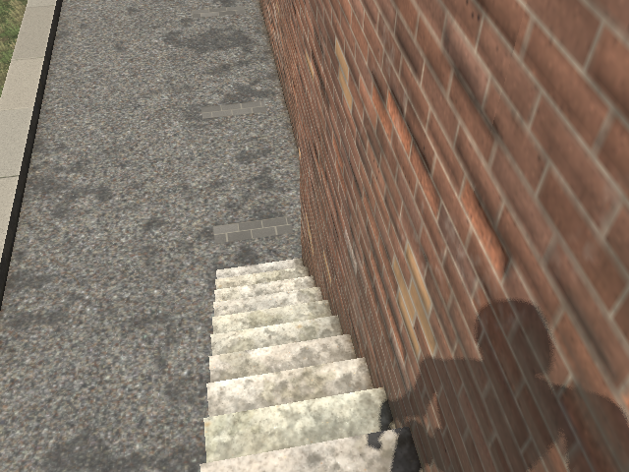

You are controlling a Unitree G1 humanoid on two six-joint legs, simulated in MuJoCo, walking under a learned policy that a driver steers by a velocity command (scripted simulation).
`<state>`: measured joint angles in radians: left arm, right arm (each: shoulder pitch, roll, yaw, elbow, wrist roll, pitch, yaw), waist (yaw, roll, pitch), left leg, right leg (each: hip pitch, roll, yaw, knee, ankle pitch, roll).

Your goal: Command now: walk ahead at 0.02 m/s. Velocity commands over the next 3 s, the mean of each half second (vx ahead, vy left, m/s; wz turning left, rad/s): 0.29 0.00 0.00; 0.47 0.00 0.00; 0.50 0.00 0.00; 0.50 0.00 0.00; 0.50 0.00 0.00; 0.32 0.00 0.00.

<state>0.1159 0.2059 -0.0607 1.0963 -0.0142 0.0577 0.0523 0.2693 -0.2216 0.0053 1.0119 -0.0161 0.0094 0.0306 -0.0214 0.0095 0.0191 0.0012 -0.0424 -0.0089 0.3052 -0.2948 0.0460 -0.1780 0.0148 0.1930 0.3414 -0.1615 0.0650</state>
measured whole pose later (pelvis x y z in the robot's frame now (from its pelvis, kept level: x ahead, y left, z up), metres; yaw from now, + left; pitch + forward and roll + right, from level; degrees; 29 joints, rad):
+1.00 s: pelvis +0.18 +0.04 -0.21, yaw +1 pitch +1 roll +0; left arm 0.47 0.21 0.02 1.09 -0.03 -0.03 0.07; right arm 0.41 -0.23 -0.07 0.93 -0.01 -0.06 0.04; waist -0.04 0.00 0.00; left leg -0.31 -0.01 0.08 0.56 -0.25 0.08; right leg -0.58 0.05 0.19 1.90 -0.76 -0.01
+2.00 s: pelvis +0.63 +0.09 -0.60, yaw -1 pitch +1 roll +0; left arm 0.37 0.21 0.04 1.06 -0.02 -0.04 0.06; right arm 0.32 -0.24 -0.06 0.94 -0.02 -0.07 0.05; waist 0.00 0.03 -0.01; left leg -0.32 0.00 0.03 0.62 -0.33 0.03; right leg -0.67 0.05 0.15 2.11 -0.85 0.00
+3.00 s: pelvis +1.05 +0.12 -0.95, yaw +2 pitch +0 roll -2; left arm 0.37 0.17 0.04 1.07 0.02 -0.04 0.08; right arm 0.12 -0.22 -0.07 0.97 0.01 0.04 0.00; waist 0.10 0.07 0.02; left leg -0.22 0.04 -0.06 0.28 0.14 0.00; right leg -0.49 -0.12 0.05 1.58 -0.89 0.11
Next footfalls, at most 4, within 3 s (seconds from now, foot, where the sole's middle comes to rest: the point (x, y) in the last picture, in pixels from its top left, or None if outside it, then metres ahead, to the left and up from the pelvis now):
0.96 left None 0.22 0.14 -0.98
1.44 right None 0.47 -0.07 -1.17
1.92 left None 0.68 0.20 -1.37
2.44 right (342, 426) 0.97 -0.09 -1.56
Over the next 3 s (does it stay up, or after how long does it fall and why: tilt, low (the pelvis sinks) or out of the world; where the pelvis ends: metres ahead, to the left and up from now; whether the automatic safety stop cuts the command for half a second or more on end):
stays up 1.05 0.12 -0.95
